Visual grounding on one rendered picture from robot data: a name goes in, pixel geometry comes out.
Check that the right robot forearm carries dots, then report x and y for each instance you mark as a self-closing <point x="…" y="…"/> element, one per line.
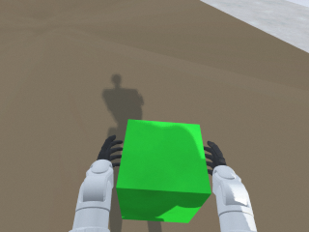
<point x="232" y="201"/>

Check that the carton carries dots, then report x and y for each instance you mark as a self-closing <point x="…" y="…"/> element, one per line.
<point x="163" y="173"/>

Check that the robot right hand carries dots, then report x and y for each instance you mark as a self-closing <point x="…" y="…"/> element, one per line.
<point x="216" y="156"/>

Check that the robot left hand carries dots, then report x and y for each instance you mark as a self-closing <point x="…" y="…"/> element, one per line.
<point x="106" y="150"/>

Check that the left robot forearm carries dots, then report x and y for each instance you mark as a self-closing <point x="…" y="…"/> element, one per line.
<point x="94" y="199"/>

